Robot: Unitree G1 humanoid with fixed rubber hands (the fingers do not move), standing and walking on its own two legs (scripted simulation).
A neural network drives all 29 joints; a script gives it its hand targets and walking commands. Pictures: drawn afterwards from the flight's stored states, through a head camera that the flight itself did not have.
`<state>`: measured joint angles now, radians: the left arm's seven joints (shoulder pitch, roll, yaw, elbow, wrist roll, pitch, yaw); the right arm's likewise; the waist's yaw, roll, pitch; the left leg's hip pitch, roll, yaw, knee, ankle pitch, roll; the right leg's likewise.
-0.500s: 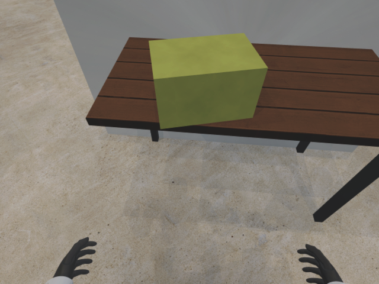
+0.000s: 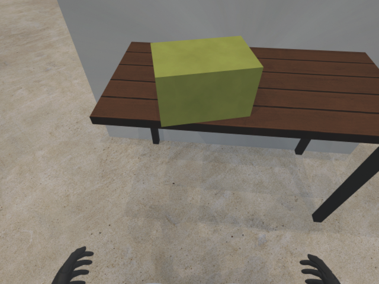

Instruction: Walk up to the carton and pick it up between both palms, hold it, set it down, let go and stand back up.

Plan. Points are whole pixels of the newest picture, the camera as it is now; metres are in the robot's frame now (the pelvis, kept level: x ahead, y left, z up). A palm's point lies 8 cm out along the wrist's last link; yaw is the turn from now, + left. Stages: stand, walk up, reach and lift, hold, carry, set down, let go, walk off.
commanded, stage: stand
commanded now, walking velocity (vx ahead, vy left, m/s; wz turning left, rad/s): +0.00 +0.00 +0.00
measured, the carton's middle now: (201, 80) +0.68 -0.02 +0.05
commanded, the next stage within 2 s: walk up in 0.94 s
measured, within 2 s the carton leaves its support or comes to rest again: neither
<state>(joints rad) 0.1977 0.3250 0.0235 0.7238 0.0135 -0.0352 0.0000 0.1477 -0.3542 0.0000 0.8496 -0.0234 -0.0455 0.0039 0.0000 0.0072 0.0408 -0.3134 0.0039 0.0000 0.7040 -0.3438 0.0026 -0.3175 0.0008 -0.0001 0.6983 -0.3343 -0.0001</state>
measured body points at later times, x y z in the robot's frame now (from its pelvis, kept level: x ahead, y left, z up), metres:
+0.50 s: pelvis -0.01 +0.00 +0.01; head -0.01 +0.00 +0.45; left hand +0.11 +0.29 -0.10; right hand +0.11 -0.30 -0.11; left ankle +0.02 +0.12 -0.72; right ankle +0.03 -0.12 -0.72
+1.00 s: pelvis -0.01 +0.00 +0.01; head +0.00 +0.00 +0.46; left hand +0.10 +0.29 -0.10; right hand +0.10 -0.29 -0.11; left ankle +0.02 +0.12 -0.72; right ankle +0.03 -0.12 -0.72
